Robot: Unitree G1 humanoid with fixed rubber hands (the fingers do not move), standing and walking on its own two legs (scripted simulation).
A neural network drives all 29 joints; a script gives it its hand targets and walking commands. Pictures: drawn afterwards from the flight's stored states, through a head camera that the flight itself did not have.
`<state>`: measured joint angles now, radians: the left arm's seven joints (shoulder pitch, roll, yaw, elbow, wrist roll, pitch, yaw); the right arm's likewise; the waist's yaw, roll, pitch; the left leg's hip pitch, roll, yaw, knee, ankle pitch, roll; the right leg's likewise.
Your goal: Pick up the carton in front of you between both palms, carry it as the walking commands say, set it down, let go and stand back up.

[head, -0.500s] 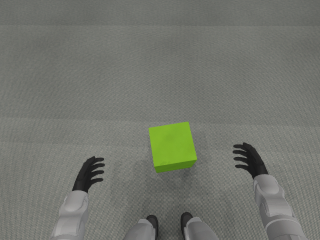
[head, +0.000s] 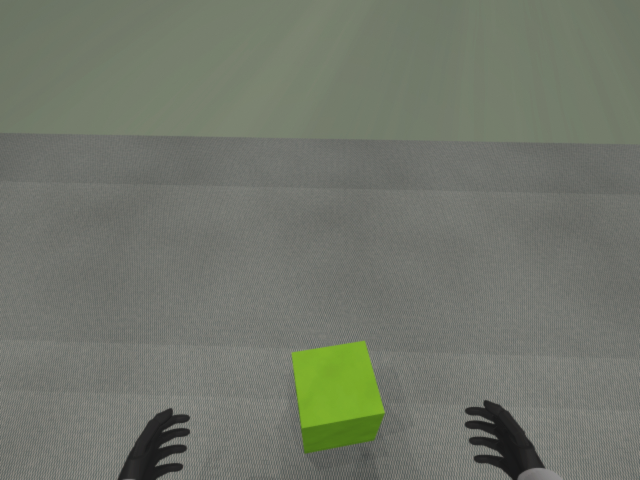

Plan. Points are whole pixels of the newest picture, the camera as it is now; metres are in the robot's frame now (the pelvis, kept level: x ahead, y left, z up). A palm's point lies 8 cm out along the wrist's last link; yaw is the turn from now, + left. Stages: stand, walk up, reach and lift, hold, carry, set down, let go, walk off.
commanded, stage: let go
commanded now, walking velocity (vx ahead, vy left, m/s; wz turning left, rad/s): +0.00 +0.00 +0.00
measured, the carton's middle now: (334, 398) +0.45 -0.04 -0.65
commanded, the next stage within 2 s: stand in 0.22 s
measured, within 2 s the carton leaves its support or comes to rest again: neither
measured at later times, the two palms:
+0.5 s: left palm out of the picture +0.14 +0.26 -0.08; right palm out of the picture +0.12 -0.31 -0.09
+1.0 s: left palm out of the picture +0.15 +0.28 -0.08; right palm out of the picture +0.14 -0.30 -0.09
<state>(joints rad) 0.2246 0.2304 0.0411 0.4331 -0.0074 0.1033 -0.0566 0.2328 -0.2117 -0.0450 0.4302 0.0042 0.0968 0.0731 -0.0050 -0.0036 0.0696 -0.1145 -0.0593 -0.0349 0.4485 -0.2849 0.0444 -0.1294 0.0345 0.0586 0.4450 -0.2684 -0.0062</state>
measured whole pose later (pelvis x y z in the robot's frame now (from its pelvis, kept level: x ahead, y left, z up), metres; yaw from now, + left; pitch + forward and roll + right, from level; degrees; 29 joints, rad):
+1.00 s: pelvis +0.02 -0.01 +0.00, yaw +0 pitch +0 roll +0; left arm 0.14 0.34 0.03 0.80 0.04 0.00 0.03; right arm 0.19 -0.34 -0.04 0.75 -0.04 0.01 -0.03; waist 0.00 0.01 0.01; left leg -0.13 -0.04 -0.03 0.45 -0.31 0.03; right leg -0.15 0.04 0.05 0.45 -0.29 -0.02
